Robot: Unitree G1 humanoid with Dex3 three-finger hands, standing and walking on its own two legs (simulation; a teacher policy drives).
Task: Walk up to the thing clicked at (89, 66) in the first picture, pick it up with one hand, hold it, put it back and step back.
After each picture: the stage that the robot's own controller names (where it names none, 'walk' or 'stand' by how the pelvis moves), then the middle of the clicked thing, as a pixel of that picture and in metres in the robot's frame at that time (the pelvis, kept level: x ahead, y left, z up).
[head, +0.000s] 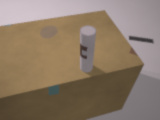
stand; (87, 51) +0.57 +0.02 -0.04
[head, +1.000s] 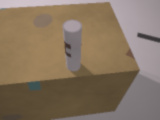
walk; (72, 48) +0.51 +0.09 -0.02
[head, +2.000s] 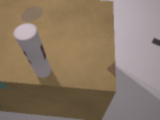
walk; (35, 54) +0.43 +0.22 +0.00
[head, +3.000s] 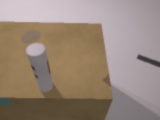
stand; (41, 70) +0.45 +0.21 -0.04
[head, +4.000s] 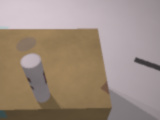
stand; (37, 80) +0.40 +0.21 -0.05
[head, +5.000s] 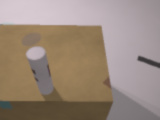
stand; (41, 73) +0.44 +0.21 -0.05
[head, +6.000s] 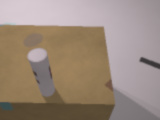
stand; (43, 75) +0.43 +0.20 -0.05
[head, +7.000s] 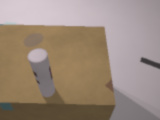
stand; (43, 75) +0.43 +0.20 -0.05
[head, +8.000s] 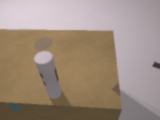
rise first; (49, 77) +0.42 +0.20 -0.04
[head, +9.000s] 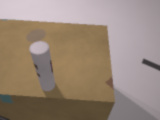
go down; (44, 68) +0.45 +0.19 -0.03
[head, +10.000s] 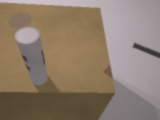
go down; (34, 60) +0.43 +0.19 +0.02
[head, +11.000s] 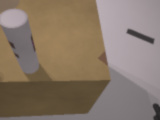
close in; (23, 47) +0.45 +0.19 +0.04
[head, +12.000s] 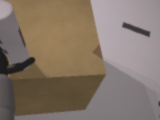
close; (12, 42) +0.46 +0.20 +0.06
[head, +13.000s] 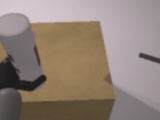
lift; (26, 59) +0.33 +0.17 +0.18
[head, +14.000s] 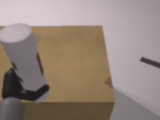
hold; (29, 69) +0.31 +0.17 +0.16
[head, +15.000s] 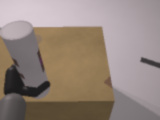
hold; (30, 66) +0.32 +0.17 +0.16
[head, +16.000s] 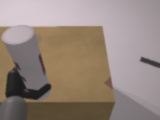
hold; (32, 69) +0.32 +0.17 +0.15
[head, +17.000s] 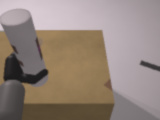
crouch; (29, 54) +0.35 +0.18 +0.18
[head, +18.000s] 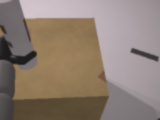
lower; (17, 36) +0.44 +0.21 +0.16
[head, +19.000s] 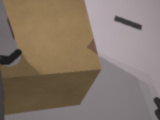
lower; (0, 34) +0.47 +0.21 +0.07
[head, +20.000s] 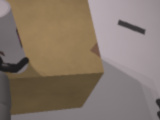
lower; (8, 43) +0.45 +0.20 +0.06
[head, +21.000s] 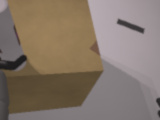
lower; (6, 40) +0.45 +0.20 +0.07
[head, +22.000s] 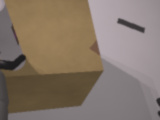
lower; (4, 40) +0.45 +0.21 +0.07
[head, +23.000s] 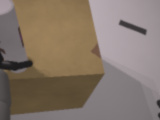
open; (10, 41) +0.45 +0.20 +0.06
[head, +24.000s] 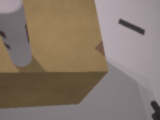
sink last; (15, 36) +0.45 +0.19 +0.06
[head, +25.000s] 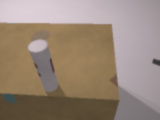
sink last; (45, 68) +0.44 +0.21 +0.01
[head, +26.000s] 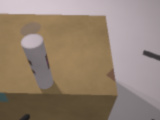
stand; (39, 64) +0.43 +0.20 +0.02
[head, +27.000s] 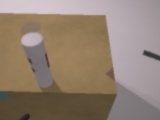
stand; (39, 63) +0.44 +0.20 +0.02
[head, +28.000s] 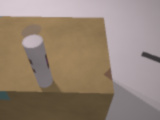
stand; (39, 64) +0.45 +0.21 +0.01
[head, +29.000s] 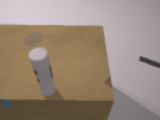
stand; (43, 74) +0.44 +0.20 -0.04
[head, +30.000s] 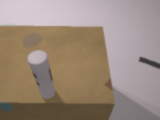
stand; (43, 77) +0.42 +0.20 -0.05
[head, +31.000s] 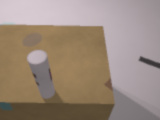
stand; (43, 76) +0.42 +0.20 -0.05
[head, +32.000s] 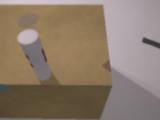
walk; (37, 58) +0.45 +0.22 -0.02
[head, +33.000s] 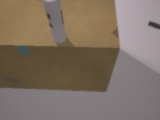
walk; (55, 20) +0.65 +0.18 -0.02
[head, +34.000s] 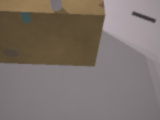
walk; out of the picture +0.94 +0.22 -0.02
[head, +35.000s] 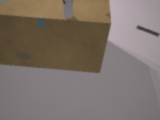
stand; out of the picture +1.03 +0.17 -0.03
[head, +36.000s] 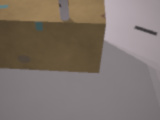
stand; (63, 2) +1.07 +0.19 -0.05
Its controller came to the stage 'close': yes
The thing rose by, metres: 0.21
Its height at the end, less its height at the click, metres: +0.00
